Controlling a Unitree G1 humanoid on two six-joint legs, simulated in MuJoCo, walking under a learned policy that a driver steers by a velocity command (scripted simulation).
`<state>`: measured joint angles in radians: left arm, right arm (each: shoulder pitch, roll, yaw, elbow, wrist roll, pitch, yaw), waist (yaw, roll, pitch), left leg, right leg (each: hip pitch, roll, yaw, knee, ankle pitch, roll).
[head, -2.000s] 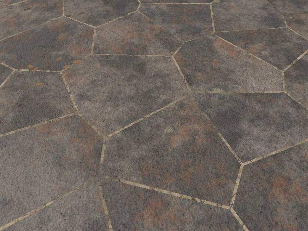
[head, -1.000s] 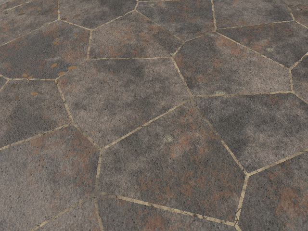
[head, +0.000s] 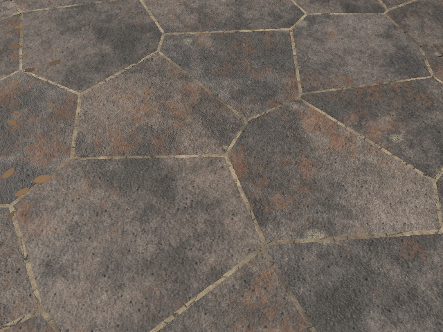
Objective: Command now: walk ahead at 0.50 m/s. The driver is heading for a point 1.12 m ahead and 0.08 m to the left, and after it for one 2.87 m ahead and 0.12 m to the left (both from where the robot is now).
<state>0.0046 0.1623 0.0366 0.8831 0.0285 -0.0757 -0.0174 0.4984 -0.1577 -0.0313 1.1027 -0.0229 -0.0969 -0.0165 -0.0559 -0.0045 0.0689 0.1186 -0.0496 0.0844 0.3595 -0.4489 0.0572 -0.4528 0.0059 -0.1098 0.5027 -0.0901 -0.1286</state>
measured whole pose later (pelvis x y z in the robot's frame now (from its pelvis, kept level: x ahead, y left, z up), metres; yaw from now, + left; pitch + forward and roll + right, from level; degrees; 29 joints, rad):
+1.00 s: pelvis +0.53 +0.02 +0.02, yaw +0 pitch +0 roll +1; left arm 0.06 0.19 0.03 0.92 0.02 -0.04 -0.02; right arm 0.45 -0.15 -0.03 1.07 -0.02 -0.10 -0.01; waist -0.05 -0.04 0.06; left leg 0.04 -0.08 0.09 0.22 -0.27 0.08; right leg -0.58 -0.07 -0.06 0.65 -0.02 -0.04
